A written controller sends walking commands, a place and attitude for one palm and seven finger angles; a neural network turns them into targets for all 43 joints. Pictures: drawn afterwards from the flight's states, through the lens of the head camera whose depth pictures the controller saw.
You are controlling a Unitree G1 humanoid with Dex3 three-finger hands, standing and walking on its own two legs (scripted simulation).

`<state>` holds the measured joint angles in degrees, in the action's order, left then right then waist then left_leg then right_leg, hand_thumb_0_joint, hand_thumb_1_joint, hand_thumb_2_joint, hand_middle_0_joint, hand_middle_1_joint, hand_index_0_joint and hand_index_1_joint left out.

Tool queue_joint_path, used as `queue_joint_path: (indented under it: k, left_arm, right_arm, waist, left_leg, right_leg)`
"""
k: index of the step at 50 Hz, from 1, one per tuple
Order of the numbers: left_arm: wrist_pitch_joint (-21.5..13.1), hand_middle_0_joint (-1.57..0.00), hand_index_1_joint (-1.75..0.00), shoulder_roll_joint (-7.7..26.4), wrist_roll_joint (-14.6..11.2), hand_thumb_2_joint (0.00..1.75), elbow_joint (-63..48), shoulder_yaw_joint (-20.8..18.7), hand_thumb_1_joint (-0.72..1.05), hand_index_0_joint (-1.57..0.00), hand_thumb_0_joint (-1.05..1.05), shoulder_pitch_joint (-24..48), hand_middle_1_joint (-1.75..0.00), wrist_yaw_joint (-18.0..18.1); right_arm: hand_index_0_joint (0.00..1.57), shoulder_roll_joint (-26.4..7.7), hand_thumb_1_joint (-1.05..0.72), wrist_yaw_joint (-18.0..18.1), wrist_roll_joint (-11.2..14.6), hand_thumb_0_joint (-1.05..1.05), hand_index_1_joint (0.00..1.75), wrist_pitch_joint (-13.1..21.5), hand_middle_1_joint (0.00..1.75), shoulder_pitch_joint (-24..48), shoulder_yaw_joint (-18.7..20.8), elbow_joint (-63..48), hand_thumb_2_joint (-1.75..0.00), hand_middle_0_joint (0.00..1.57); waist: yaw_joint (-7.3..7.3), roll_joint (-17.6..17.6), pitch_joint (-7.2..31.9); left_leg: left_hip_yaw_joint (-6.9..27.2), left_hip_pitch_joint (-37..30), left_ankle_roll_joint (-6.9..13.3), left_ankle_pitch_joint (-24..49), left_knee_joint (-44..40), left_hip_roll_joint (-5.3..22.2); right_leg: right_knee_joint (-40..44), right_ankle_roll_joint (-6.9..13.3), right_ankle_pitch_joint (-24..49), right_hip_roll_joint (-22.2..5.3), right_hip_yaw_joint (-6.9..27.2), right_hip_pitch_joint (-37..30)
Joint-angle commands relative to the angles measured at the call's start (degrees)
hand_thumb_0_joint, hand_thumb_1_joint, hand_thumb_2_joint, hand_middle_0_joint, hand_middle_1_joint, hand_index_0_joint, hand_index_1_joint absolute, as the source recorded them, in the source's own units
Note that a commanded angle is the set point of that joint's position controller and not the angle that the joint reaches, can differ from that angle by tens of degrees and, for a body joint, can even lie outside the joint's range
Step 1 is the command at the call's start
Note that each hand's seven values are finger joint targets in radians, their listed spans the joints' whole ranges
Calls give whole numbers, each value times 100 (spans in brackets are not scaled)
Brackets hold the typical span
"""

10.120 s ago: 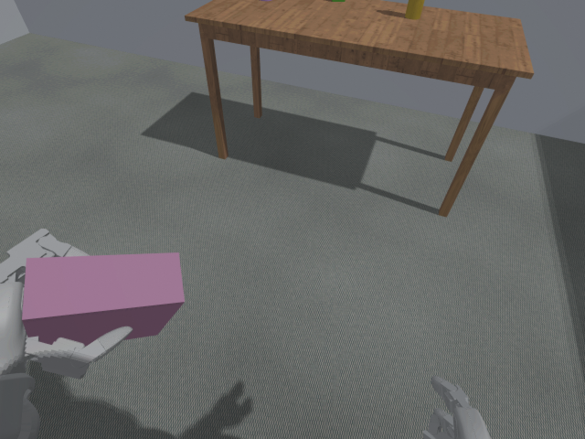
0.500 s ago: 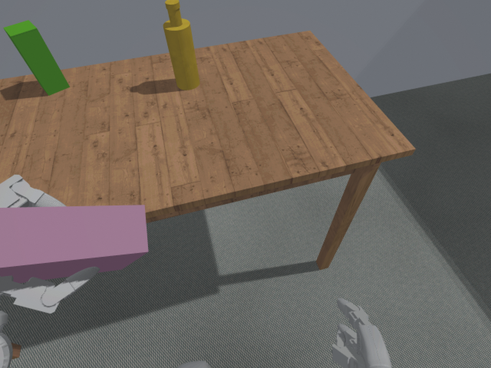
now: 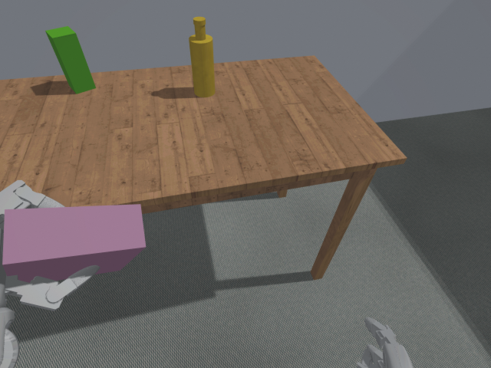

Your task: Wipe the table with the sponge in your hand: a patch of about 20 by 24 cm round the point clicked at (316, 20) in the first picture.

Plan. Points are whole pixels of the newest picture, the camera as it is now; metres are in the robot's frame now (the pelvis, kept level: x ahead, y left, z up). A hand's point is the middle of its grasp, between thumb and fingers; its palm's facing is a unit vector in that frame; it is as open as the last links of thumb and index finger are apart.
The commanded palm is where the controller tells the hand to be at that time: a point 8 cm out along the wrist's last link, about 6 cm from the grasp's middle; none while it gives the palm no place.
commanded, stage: come to a stop and stand still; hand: left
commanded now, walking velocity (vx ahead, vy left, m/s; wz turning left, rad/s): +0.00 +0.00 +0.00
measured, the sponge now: (94, 244) +0.22 +0.22 +0.15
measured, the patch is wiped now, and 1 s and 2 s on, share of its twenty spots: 0.00 0.00 0.00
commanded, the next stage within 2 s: look again from close up in 0.42 s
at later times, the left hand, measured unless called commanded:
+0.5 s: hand (49, 263) +0.19 +0.25 +0.16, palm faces +0.39 -0.81 -0.44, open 9.7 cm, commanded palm +0.14 +0.28 +0.18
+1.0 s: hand (35, 229) +0.22 +0.28 +0.17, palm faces +0.42 -0.84 -0.36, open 9.6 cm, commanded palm +0.17 +0.30 +0.18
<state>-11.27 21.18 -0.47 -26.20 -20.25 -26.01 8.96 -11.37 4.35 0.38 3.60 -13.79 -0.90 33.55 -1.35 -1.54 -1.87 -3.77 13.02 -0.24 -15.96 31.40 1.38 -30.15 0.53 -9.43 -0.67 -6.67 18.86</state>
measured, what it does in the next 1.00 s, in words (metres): stands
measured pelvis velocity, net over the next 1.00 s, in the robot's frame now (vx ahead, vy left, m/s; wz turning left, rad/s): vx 0.00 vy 0.02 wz -0.03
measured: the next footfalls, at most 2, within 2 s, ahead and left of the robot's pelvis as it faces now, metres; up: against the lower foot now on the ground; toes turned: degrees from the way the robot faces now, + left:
left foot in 1.48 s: +0.25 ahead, +0.27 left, +0.00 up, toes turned -4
right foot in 1.62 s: +0.14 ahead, -0.01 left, +0.00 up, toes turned -9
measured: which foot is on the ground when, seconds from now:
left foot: down 0.00-1.00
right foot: down 0.00-1.00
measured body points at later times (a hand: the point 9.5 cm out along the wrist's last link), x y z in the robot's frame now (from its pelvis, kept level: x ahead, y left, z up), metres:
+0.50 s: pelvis -0.02 +0.01 +0.00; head -0.01 +0.00 +0.45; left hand +0.16 +0.29 +0.18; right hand +0.12 -0.23 -0.09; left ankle +0.01 +0.12 -0.73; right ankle +0.08 -0.08 -0.73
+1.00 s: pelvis +0.00 +0.02 +0.00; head +0.01 +0.04 +0.45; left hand +0.20 +0.32 +0.19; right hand +0.16 -0.19 -0.07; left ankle +0.01 +0.12 -0.73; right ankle +0.08 -0.08 -0.73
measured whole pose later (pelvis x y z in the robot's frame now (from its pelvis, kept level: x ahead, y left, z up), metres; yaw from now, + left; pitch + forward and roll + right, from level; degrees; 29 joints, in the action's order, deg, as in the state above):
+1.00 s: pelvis +0.00 +0.02 +0.00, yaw -2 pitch -3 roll +0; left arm -14.8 20.2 -1.0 -22.8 -22.1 -20.5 4.8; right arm -10.4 -0.1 -0.1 11.0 -15.8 -2.4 33.2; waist -2.9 -2.4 -3.0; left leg -1.8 11.6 2.4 -17.4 31.3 -1.8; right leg -29.0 1.8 -9.8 1.0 -1.5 17.4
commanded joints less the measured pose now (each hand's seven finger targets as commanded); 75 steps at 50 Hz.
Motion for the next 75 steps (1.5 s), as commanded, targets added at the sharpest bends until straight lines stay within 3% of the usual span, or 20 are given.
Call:
queue_joint_path:
  k: [1, 5, 19, 25, 26, 27, 28, 29, 33, 37, 44, 52, 57, 62, 64, 65, 66, 68, 72, 75]
  left_arm:
    - [-388, -120, -160, 777, -19, 130, -1209, -403, 10, -120, 0, 738, -160, 36]
    - [-347, -120, -160, 895, -54, 130, -1256, -476, 10, -120, 0, 987, -160, 54]
    - [-308, -120, -160, 743, -39, 130, -1228, -527, 10, -120, 0, 263, -160, 58]
    - [-377, -120, -160, 862, 16, 130, -1403, -533, 10, -120, 0, 475, -160, 104]
    - [-950, -120, -160, 5711, 830, 130, -2544, -3843, 10, -120, 0, 6612, -160, 44]
    - [-736, -120, -160, 2103, 124, 130, 909, -1562, 10, -120, 0, 3186, -160, -260]
    - [-667, -120, -160, 1366, -89, 130, 960, -1014, 10, -120, 0, 1932, -160, -356]
    - [-735, -120, -160, 681, -258, 130, 862, -490, 10, -120, 0, 1545, -160, -416]
    - [-758, -120, -160, 750, -253, 130, -525, -225, 10, -120, 0, 1082, -160, -325]
    - [-695, -120, -160, 1012, -166, 130, -640, -661, 10, -120, 0, 1146, -160, -269]
    - [-765, -120, -160, 1174, -149, 130, -1233, -964, 10, -120, 0, 1560, -160, -309]
    - [-602, -120, -160, 723, -92, 130, -966, -351, 10, -120, 0, 1460, -160, -315]
    - [-612, -120, -160, 847, -165, 130, -1100, -596, 10, -120, 0, 1177, -160, -291]
    - [-658, -120, -160, 971, -168, 130, -1471, -697, 10, -120, 0, 937, -160, -253]
    - [-590, -120, -160, 1076, -175, 130, -1429, -843, 10, -120, 0, 720, -160, -215]
    - [-584, -120, -160, 1144, -256, 130, -1536, -865, 10, -120, 0, 722, -160, -167]
    - [-718, -120, -160, 1101, -304, 130, -1642, -897, 10, -120, 0, 816, -160, -131]
    - [-830, -120, -160, 1033, -270, 130, -1927, -939, 10, -120, 0, 525, -160, -103]
    - [-774, -120, -160, 1150, -213, 130, -1933, -1017, 10, -120, 0, 773, -160, -186]
    - [-710, -120, -160, 1077, -215, 130, -1394, -1149, 10, -120, 0, 693, -160, -245]
  right_arm:
    - [20, -690, -90, 2, -38, 0, 30, 421, 30, 633, 185, -747, -90, 20]
    - [20, -563, -90, -42, -122, 0, 30, 395, 30, 559, 161, -655, -90, 20]
    - [20, -664, -90, -1, -37, 0, 30, 336, 30, 624, 188, -811, -90, 20]
    - [20, -632, -90, 5, -45, 0, 30, 449, 30, 585, 181, -718, -90, 20]
    - [20, -706, -90, -17, -284, 0, 30, 855, 30, -344, 261, -377, -90, 20]
    - [20, -58, -90, -31, -83, 0, 30, 800, 30, 13, 106, -141, -90, 20]
    - [20, -437, -90, -22, -16, 0, 30, 870, 30, 163, 239, -602, -90, 20]
    - [20, -454, -90, -132, 41, 0, 30, 921, 30, 260, 258, -677, -90, 20]
    - [20, -606, -90, -275, 8, 0, 30, 902, 30, 310, 193, -714, -90, 20]
    - [20, -701, -90, -339, 131, 0, 30, 962, 30, 569, 184, -915, -90, 20]
    - [20, -616, -90, -385, 27, 0, 30, 1059, 30, 615, 174, -1070, -90, 20]
    - [20, -743, -90, -345, -84, 0, 30, 1005, 30, 351, 243, -891, -90, 20]
    - [20, -825, -90, -318, -68, 0, 30, 806, 30, 496, 224, -1008, -90, 20]
    - [20, -806, -90, -389, -102, 0, 30, 714, 30, 473, 265, -1124, -90, 20]
    - [20, -846, -90, -457, -44, 0, 30, 618, 30, 627, 288, -1193, -90, 20]
    - [20, -906, -90, -488, 5, 0, 30, 617, 30, 612, 416, -1211, -90, 20]
    - [20, -998, -90, -564, 42, 0, 30, 661, 30, 636, 509, -1177, -90, 20]
    - [20, -810, -90, -674, -12, 0, 30, 537, 30, 507, 391, -1021, -90, 20]
    - [20, -540, -90, -501, 1, 0, 30, 487, 30, 537, 301, -830, -90, 20]
    - [20, -784, -90, -350, 84, 0, 30, 629, 30, 391, 475, -986, -90, 20]
  waist:
    - [31, 777, 201]
    - [102, -426, 251]
    - [80, 918, 463]
    - [74, 345, 404]
    - [0, -529, -133]
    - [57, -800, 1402]
    - [-327, -543, 699]
    - [-213, -67, 725]
    - [-144, -66, 522]
    - [-145, 659, 68]
    - [-106, 728, 331]
    - [73, -210, 403]
    - [85, 815, 367]
    - [77, 873, 660]
    - [-100, 200, 1186]
    - [-147, -989, 1360]
    - [-170, -1117, 1188]
    - [-54, 89, 585]
    - [184, 578, 883]
    - [137, 1597, 891]
  left_leg:
    - [553, 1697, 232, -1457, -1271, 779]
    - [227, 743, 86, -1218, -12, 107]
    - [776, 1406, 260, -1365, -1552, 742]
    - [494, 1284, 165, -1241, -969, 441]
    - [64, 1191, 160, -349, 184, 157]
    - [209, 197, 189, -550, 634, -352]
    - [-65, -68, 112, -692, 724, -416]
    - [73, 40, 149, -751, 428, -319]
    - [73, 162, 171, -896, -669, -273]
    - [1066, 1880, 469, -1855, -2128, 693]
    - [857, 1532, 367, -1430, -1654, 449]
    - [381, 447, 243, -820, 33, -212]
    - [1136, 226, 361, -1025, -1269, 338]
    - [860, -1008, 147, 3363, -300, 714]
    - [121, 873, -214, 3381, 1624, 151]
    - [-12, 2260, -389, 2346, 3327, -316]
    - [735, 3247, -153, -1169, 4425, -293]
    - [2185, 3210, 119, -1720, 3813, 776]
    - [-122, -587, -92, 988, 244, -184]
    - [2091, -423, 976, 1612, -671, 1218]
  right_leg:
    - [175, -112, -817, -367, 754, -1291]
    - [1649, 207, -2500, -1027, 1828, -106]
    - [387, -101, -911, -202, 667, -1343]
    - [782, -5, -1119, -532, 1123, -1030]
    - [1319, -506, -815, -650, 1618, -90]
    - [1445, 44, -1734, -1174, 1431, -305]
    - [2261, -36, -2638, -1083, 2356, 59]
    - [2118, 238, -2565, -1323, 2399, -237]
    - [1511, 28, -2465, -646, 1303, -655]
    - [-464, -147, -1048, 36, 613, -1700]
    - [94, -23, -673, -67, 844, -1860]
    - [1380, 550, -2512, -782, 2379, -397]
    - [-182, 301, -1522, -62, 1243, -172]
    - [-595, 269, -639, 74, 154, 64]
    - [-240, 741, 1804, -304, 917, -2405]
    - [-100, 1478, 3030, -1318, 2496, -3264]
    - [172, 2076, 3758, -2291, 3892, -3360]
    - [106, 1563, 2617, -2581, 3568, -1882]
    - [-587, 433, 370, -600, 861, 344]
    - [-2907, -95, -2084, 346, 374, 812]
